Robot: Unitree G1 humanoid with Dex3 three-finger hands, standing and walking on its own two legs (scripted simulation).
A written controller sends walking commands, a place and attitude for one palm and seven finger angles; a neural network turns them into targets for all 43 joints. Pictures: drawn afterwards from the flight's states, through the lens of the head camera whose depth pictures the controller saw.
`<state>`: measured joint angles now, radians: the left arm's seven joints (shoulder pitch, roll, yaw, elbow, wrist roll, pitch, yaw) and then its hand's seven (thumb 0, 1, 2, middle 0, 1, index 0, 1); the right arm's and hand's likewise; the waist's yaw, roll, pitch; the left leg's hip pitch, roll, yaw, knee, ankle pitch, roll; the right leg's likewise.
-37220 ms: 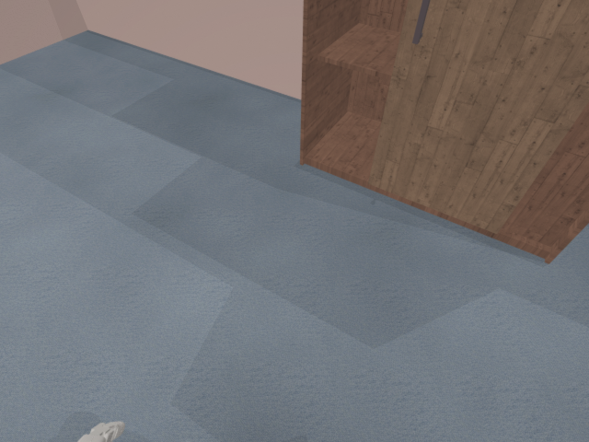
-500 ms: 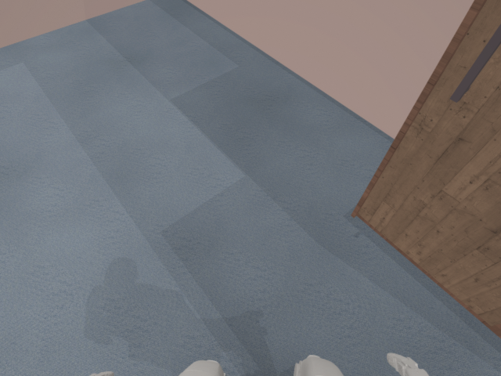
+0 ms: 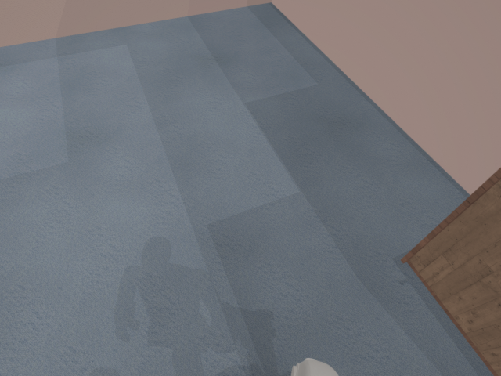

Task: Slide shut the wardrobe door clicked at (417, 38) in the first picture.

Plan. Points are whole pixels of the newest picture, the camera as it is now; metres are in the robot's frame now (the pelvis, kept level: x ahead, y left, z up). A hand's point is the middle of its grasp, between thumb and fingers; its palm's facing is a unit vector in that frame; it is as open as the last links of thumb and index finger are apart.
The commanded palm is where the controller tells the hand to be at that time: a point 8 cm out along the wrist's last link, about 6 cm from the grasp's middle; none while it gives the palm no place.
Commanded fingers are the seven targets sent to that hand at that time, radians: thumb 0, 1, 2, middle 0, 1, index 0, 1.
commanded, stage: walk to a spot facing it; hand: right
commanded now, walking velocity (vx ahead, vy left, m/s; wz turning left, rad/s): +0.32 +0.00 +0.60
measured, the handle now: out of the picture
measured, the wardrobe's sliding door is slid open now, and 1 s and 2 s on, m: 0.00 0.00 0.00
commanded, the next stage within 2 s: turn to face it in 0.80 s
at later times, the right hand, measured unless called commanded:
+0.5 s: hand (309, 252) +0.38 -0.10 -0.15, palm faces -0.36 +0.90 -0.23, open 7.4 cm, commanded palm none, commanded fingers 0.00 -0.90 -0.90 0.20 0.30 0.20 0.30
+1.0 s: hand (271, 191) +0.55 -0.01 -0.16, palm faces -0.55 +0.81 -0.19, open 7.4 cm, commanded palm none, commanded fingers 0.00 -0.90 -0.90 0.20 0.30 0.20 0.30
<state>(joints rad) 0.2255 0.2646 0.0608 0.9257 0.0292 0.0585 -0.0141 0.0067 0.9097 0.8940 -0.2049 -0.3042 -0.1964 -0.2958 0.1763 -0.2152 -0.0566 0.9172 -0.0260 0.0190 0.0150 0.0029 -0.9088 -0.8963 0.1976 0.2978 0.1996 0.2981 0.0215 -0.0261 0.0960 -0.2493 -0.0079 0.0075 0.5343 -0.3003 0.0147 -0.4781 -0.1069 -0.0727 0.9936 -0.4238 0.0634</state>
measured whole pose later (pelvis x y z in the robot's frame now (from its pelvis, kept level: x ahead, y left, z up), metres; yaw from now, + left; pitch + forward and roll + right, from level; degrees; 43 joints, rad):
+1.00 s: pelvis +0.35 +0.10 +0.00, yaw +33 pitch +2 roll +1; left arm 0.28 0.18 0.02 0.95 0.04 -0.04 0.00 0.00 0.91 0.89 -0.21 -0.30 -0.20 -0.30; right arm 0.12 -0.22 -0.06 0.96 -0.02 0.00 0.05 0.01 -0.91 -0.90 0.19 0.30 0.20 0.30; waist 0.03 -0.01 0.08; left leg -0.43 0.04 0.11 0.74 -0.32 -0.02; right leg -0.24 -0.17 -0.19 0.55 -0.32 0.05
